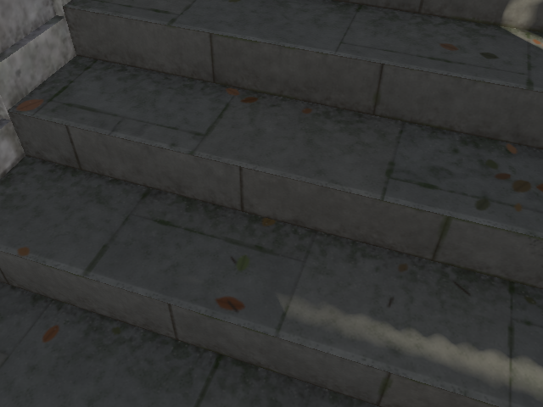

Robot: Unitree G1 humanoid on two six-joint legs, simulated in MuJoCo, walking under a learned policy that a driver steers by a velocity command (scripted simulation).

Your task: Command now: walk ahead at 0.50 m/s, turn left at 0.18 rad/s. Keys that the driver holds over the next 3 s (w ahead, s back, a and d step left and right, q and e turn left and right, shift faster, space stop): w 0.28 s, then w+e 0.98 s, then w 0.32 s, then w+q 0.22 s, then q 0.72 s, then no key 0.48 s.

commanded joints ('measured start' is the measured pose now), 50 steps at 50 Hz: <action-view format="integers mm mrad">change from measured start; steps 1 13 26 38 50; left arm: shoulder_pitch -38 215 -107 -642 63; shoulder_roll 10 66 -84 8 162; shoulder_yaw -19 -58 16 -32 82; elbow -37 49 -50 -315 -67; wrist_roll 38 -47 -68 -61 -25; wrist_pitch -45 -63 -8 48 41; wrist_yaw -3 -75 -57 -21 16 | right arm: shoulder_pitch -24 -479 3 448 220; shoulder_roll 27 45 101 71 19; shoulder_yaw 34 62 16 68 9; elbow -55 -295 56 244 110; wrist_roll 1 -21 -25 -128 -14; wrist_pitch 7 103 -8 -15 -38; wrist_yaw -11 28 -37 -32 25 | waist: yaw -29 -42 42 -107 88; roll -68 -196 -67 24 -162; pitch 137 72 55 85 0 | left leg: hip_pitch -296 309 652 1135 191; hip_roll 23 -34 207 187 -72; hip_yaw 1 341 18 282 -126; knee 278 -325 -1361 -1580 126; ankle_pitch -78 -282 -182 -39 129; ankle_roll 21 -40 -65 -12 -79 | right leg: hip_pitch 124 173 -600 -1084 167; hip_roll -250 -273 -84 -111 -144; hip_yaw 347 79 357 157 921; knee -385 -555 1236 1141 -235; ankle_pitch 18 1031 393 351 -111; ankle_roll -205 -194 -168 -233 -272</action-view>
